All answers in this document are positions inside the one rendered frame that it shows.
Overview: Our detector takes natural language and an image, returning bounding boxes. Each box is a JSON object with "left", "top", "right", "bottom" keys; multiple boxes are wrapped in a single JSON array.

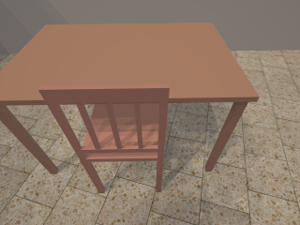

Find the table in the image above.
[{"left": 0, "top": 22, "right": 259, "bottom": 174}]

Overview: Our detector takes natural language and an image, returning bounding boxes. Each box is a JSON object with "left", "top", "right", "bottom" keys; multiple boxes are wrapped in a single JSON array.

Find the chair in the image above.
[{"left": 38, "top": 83, "right": 170, "bottom": 193}]

